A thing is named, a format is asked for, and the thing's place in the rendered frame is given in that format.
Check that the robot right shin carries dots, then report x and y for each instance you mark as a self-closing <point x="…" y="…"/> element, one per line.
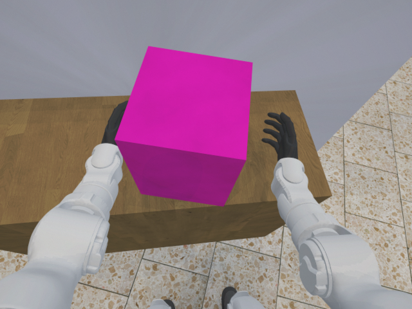
<point x="239" y="294"/>

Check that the right robot forearm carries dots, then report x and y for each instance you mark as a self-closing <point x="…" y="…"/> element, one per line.
<point x="297" y="207"/>

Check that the right robot hand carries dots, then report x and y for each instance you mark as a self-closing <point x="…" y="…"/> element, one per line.
<point x="286" y="147"/>

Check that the right robot thigh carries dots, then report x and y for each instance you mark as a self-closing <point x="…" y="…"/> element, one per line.
<point x="245" y="302"/>

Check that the robot left upper arm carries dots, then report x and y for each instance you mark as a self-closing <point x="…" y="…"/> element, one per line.
<point x="69" y="245"/>

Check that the pedestal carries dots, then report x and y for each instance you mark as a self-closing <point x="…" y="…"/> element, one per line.
<point x="44" y="145"/>

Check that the left robot hand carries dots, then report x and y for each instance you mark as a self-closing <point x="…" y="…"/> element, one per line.
<point x="113" y="124"/>

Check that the left robot forearm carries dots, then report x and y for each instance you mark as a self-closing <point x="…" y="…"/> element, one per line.
<point x="97" y="191"/>

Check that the robot right upper arm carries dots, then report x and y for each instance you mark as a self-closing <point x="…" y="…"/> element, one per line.
<point x="342" y="270"/>

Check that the carton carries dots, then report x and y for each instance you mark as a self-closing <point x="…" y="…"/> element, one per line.
<point x="184" y="132"/>

